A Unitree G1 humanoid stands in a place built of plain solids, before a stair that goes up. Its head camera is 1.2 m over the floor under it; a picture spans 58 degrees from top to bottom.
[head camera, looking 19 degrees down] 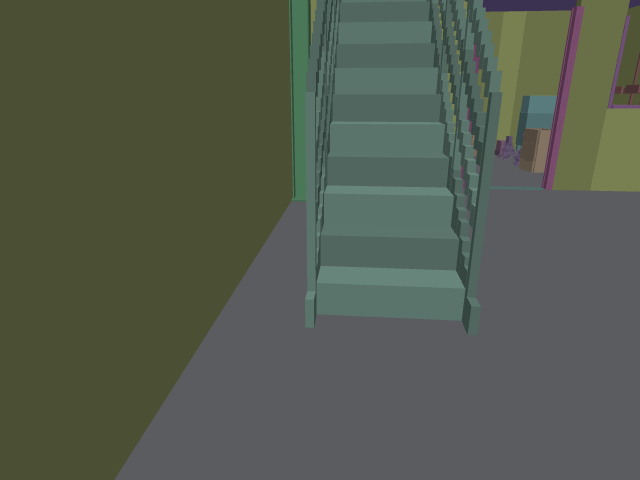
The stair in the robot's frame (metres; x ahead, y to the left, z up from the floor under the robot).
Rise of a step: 0.20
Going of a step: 0.25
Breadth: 0.90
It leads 5 degrees to the right of straight ahead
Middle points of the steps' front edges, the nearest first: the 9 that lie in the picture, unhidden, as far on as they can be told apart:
2.15 -0.38 0.20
2.40 -0.40 0.39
2.65 -0.43 0.59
2.90 -0.45 0.78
3.14 -0.47 0.98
3.39 -0.49 1.18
3.64 -0.52 1.37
3.89 -0.54 1.57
4.14 -0.56 1.76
